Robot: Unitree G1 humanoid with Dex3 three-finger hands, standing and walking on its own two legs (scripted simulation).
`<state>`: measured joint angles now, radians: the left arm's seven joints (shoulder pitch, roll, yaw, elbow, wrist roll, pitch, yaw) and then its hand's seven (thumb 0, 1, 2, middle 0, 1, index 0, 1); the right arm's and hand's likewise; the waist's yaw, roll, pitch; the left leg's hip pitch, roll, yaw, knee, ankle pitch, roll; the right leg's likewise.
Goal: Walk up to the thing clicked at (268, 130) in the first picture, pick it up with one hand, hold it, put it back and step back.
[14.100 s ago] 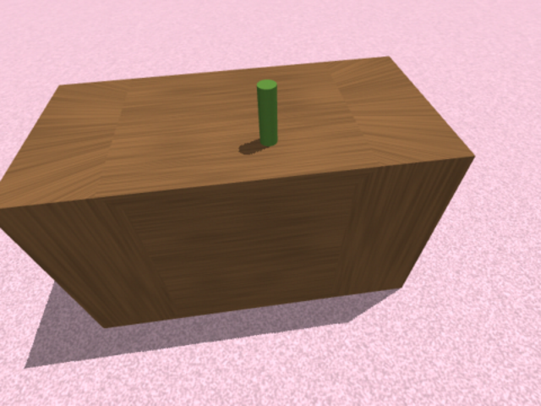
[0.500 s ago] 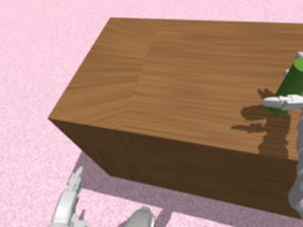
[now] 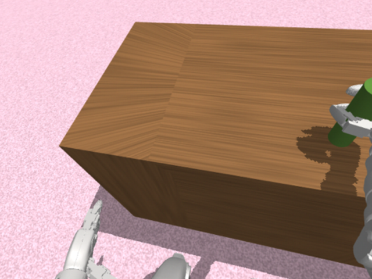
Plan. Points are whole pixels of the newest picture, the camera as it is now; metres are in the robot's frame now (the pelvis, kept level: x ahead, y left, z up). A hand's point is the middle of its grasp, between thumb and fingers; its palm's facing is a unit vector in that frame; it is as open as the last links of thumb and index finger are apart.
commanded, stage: close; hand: right
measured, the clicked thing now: (356, 116) +0.49 -0.24 +0.07
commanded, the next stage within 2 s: settle in 0.24 s
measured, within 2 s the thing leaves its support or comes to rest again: leaves its support in 0.62 s
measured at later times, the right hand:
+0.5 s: hand (364, 115) +0.48 -0.24 +0.08, palm faces +0.23 +0.97 +0.01, open 6.3 cm
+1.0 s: hand out of the picture +0.49 -0.25 +0.12, palm faces +0.22 +0.98 +0.01, open 6.2 cm
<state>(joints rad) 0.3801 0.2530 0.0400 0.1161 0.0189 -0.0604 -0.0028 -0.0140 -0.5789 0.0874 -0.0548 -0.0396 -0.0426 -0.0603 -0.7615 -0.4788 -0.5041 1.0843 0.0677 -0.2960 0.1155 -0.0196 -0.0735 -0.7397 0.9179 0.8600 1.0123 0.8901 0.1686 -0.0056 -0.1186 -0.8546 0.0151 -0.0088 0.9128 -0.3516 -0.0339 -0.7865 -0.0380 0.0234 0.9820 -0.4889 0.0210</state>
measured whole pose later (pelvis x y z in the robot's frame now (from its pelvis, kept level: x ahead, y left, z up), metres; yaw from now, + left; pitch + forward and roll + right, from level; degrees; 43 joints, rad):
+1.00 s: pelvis +0.01 +0.00 +0.01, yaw -1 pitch +15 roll +1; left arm 0.37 0.24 0.03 0.20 0.01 -0.09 0.01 -0.01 -0.57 0.08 -0.07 -0.05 -0.06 -0.07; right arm -0.81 -0.51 -0.46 1.07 0.08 -0.21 0.14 -0.06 -0.12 -0.99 0.89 1.05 0.93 1.07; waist 0.14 0.00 -0.11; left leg -0.76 0.02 0.00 0.82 -0.33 -0.04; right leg -0.69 -0.03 0.03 0.89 -0.46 0.02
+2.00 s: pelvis +0.02 +0.00 +0.04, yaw +0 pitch +9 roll +1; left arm 0.36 0.25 0.06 0.31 -0.02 -0.10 0.04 -0.01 -0.56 0.08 -0.06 -0.05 -0.05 -0.06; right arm -0.73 -0.41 -0.40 0.86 0.12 -0.10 0.09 -0.06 -0.11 -1.01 0.89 1.05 0.94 1.06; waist 0.07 -0.01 -0.09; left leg -0.56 0.02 -0.01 0.69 -0.29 -0.03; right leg -0.48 -0.04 0.01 0.73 -0.41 0.02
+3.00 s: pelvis -0.01 +0.01 +0.05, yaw -2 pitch -2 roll +0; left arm 0.30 0.24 0.09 0.50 -0.03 -0.14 0.04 -0.01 -0.59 0.09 -0.04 -0.03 -0.02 -0.06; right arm -0.47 -0.27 -0.30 0.06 0.19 0.52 -0.01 -0.05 -0.10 -1.02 0.91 1.03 0.95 1.04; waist 0.00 -0.06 -0.05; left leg -0.30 0.04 0.01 0.55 -0.21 -0.02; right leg -0.22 -0.02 0.03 0.56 -0.30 0.03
